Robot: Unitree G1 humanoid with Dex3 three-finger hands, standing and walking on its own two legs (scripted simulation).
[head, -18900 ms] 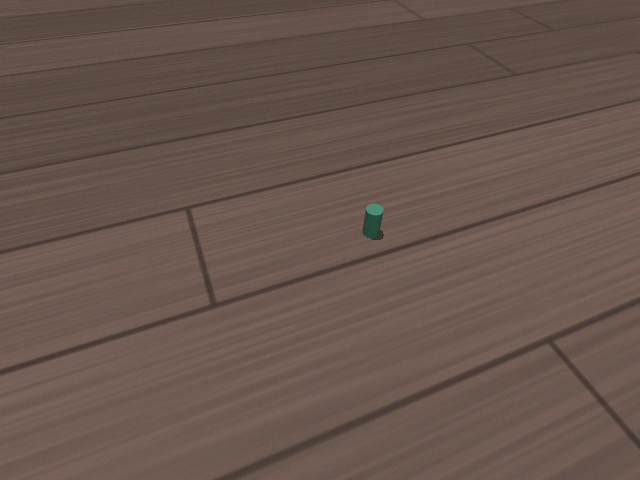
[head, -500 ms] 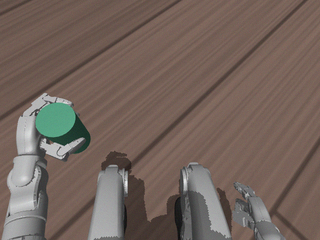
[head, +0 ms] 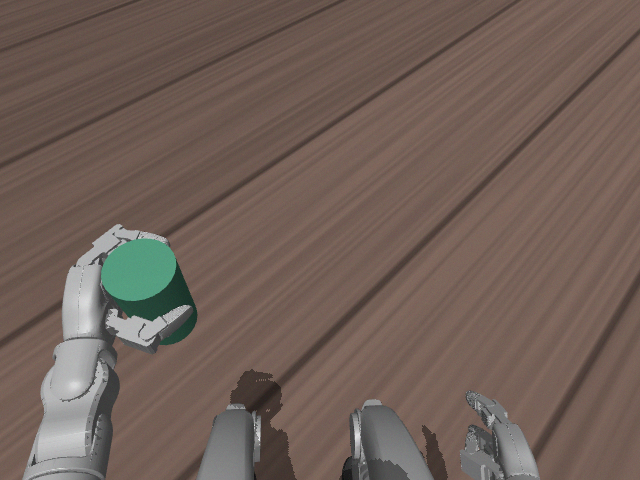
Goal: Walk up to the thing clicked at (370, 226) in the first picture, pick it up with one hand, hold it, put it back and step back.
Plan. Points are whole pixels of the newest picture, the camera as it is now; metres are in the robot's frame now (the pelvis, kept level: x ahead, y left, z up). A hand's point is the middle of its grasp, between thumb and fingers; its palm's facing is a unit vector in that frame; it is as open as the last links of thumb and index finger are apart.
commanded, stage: lift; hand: left
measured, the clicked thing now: (156, 296) +0.34 +0.19 +0.00
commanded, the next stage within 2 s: hold in 0.98 s
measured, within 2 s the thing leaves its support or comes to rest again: neither
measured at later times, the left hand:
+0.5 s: hand (144, 257) +0.35 +0.17 +0.10, palm faces +0.08 -1.00 -0.03, open 10.2 cm
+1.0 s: hand (147, 236) +0.35 +0.16 +0.13, palm faces +0.07 -1.00 -0.01, open 10.2 cm
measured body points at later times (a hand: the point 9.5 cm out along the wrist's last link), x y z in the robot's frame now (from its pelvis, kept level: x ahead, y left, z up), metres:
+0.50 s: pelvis +0.02 +0.00 +0.07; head +0.09 +0.01 +0.51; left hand +0.34 +0.23 +0.10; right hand +0.16 -0.24 -0.04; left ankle +0.04 +0.13 -0.59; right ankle +0.04 -0.14 -0.59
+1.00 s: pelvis +0.03 -0.01 +0.10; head +0.08 +0.00 +0.54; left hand +0.34 +0.22 +0.13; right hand +0.16 -0.25 -0.01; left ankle +0.04 +0.13 -0.59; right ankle +0.04 -0.14 -0.59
